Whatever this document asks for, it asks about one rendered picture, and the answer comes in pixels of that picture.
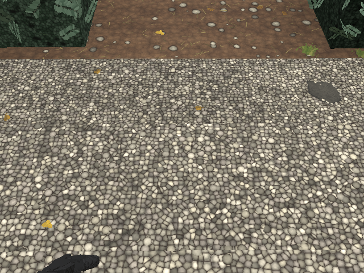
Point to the left robot hand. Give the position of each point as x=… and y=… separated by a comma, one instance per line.
x=72, y=264

